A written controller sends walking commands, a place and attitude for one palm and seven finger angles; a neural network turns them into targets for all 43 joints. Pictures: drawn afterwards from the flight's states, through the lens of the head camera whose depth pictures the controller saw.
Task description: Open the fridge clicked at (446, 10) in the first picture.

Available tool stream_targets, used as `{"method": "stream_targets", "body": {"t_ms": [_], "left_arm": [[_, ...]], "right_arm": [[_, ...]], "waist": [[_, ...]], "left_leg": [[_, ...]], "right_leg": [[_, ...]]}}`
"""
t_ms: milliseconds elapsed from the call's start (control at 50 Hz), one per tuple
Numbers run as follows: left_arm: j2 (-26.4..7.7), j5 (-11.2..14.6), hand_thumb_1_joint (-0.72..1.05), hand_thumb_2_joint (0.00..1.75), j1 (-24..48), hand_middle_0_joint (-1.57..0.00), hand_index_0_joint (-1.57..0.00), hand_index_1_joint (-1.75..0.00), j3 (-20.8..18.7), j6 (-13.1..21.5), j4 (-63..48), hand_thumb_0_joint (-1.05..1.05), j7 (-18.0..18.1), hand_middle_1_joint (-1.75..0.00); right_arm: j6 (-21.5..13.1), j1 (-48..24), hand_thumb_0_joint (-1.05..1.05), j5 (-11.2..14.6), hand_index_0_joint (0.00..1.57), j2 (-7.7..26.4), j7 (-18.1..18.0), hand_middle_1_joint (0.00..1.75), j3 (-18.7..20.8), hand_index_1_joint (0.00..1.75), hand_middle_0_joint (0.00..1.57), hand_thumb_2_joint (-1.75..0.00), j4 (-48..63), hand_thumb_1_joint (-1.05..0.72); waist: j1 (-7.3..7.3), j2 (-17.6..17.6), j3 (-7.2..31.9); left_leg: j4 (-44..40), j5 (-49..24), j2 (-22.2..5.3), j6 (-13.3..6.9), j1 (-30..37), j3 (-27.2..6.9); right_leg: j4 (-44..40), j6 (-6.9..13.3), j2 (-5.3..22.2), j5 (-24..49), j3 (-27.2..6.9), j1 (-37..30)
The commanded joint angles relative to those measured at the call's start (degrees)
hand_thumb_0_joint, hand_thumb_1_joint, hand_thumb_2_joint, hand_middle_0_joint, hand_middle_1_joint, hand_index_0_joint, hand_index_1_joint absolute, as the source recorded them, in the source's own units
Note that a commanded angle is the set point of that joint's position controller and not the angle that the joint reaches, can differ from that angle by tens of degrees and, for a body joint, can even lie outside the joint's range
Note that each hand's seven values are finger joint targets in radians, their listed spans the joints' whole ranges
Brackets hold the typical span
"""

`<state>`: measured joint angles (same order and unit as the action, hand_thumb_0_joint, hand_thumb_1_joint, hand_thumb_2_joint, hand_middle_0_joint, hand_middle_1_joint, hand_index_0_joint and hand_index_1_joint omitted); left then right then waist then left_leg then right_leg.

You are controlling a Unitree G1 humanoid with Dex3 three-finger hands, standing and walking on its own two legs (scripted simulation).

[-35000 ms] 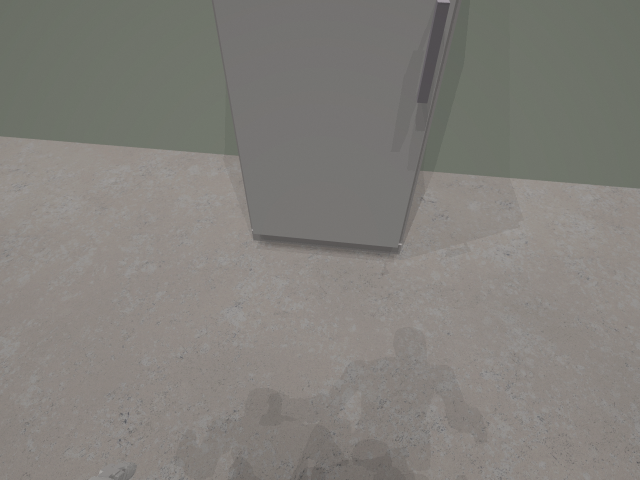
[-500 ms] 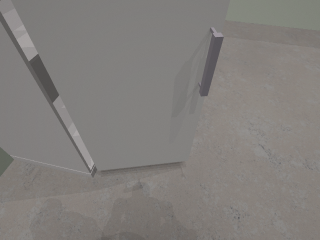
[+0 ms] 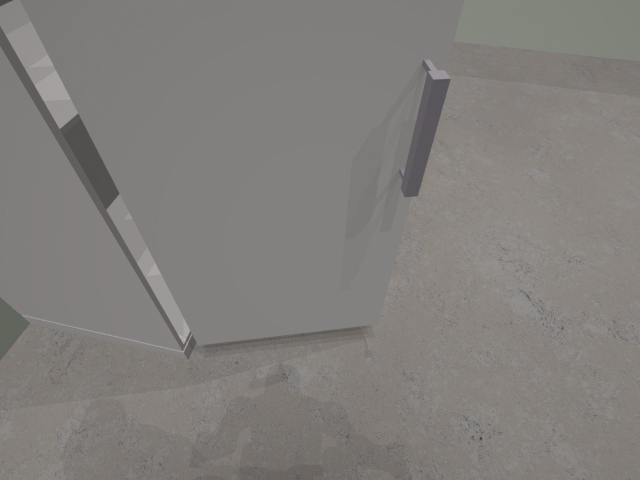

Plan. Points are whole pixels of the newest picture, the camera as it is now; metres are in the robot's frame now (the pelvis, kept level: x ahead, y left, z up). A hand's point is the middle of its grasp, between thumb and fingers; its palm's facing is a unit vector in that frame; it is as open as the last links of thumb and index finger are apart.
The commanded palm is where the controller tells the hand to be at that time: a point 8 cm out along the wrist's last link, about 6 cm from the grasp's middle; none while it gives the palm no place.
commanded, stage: look to check the result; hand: right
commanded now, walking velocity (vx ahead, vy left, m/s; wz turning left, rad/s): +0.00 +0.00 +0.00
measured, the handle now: (417, 133) +0.66 -0.13 +0.08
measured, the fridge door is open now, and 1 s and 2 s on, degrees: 70 70 70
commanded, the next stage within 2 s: stand and wait in 0.02 s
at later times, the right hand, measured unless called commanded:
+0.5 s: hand out of the picture +0.10 -0.24 -0.16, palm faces -0.03 +0.95 -0.32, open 7.4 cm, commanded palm none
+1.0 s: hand out of the picture +0.10 -0.23 -0.16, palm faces -0.02 +0.95 -0.32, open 7.4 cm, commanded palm none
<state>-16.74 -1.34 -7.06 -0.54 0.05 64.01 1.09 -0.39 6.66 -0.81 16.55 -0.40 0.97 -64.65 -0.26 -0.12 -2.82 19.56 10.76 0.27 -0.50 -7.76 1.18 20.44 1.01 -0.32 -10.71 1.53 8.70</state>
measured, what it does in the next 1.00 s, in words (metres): stands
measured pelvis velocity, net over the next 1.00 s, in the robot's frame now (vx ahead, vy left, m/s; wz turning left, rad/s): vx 0.02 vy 0.01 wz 0.00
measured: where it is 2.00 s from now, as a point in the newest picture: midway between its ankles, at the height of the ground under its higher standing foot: outside the picture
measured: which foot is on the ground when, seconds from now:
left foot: down 0.00-1.00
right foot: down 0.00-1.00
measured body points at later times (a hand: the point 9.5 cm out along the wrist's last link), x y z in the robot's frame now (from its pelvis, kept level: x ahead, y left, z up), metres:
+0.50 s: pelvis +0.01 +0.00 +0.00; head +0.03 +0.00 +0.45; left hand +0.09 +0.30 -0.13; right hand +0.10 -0.29 -0.13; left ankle +0.00 +0.11 -0.75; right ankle +0.00 -0.11 -0.75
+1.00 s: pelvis +0.02 +0.01 +0.00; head +0.04 +0.01 +0.45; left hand +0.10 +0.30 -0.13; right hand +0.10 -0.28 -0.14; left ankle +0.00 +0.11 -0.75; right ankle +0.00 -0.11 -0.75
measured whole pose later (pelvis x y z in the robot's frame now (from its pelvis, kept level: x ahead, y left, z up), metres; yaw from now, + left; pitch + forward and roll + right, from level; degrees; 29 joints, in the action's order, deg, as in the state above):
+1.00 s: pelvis +0.02 +0.01 +0.00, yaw +0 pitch -1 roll +0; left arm -18.1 -1.1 -6.1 0.1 0.2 64.4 1.0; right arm -0.5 5.7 -0.6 18.0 -0.4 0.6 -64.6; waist -0.3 0.2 -2.6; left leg 16.7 11.2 0.9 -1.1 -4.7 1.1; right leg 17.2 0.2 0.2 -11.0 1.5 5.3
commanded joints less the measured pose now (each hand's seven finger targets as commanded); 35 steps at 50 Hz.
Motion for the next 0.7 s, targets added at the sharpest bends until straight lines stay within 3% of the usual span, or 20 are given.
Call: {"method": "stream_targets", "body": {"t_ms": [0, 280, 680], "left_arm": [[-10.99, 0.27, 0.9, 0.9, 1.93, -0.2, -0.2, -0.3, -2.06, 1.27, -2.85, 0.0, 0.33, -0.3], [-13.44, 0.37, 0.9, 0.9, 3.22, -0.2, -0.2, -0.3, -1.78, 1.31, -3.25, 0.0, 0.13, -0.3], [-12.9, 0.45, 0.9, 0.9, 2.65, -0.2, -0.2, -0.3, -1.67, 1.34, -2.8, 0.0, 0.51, -0.3]], "right_arm": [[-1.5, -2.24, 0.0, 0.04, 0.2, 11.13, -0.34, 0.3, 2.02, 0.3, 0.2, -0.9, 3.01, -0.9], [-1.63, -4.03, 0.0, 0.07, 0.2, 13.2, -0.2, 0.3, 1.79, 0.3, 0.2, -0.9, 3.53, -0.9], [-1.57, -3.0, 0.0, 0.15, 0.2, 12.69, -0.43, 0.3, 1.88, 0.3, 0.2, -0.9, 3.18, -0.9]], "waist": [[-0.26, -0.68, 4.36], [-0.24, 0.67, 4.96], [-0.22, -0.48, 5.54]], "left_leg": [[-3.58, -7.15, -7.17, -1.89, 0.42, -6.06], [-4.55, -9.08, -7.3, -1.74, 1.77, -6.29], [-4.28, -12.8, -7.38, -1.89, 3.18, -5.93]], "right_leg": [[-3.78, 0.61, 7.4, 8.58, -6.63, -2.51], [-4.54, 0.37, 7.65, 10.69, -6.8, -3.93], [-4.22, 0.19, 7.88, 13.93, -6.03, -5.37]]}}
